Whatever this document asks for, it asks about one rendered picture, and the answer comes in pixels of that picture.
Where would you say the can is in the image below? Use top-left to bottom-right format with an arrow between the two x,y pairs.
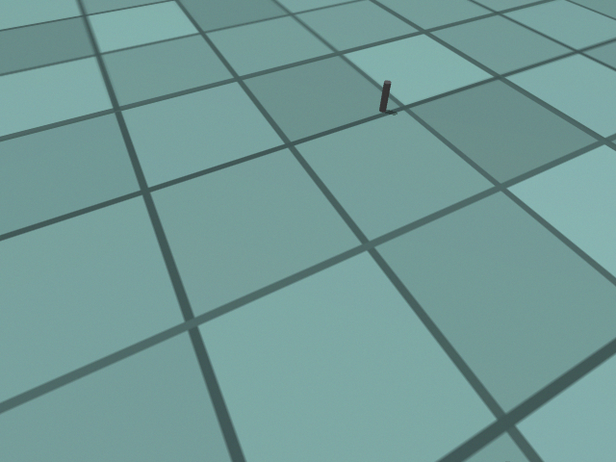
379,80 -> 391,113

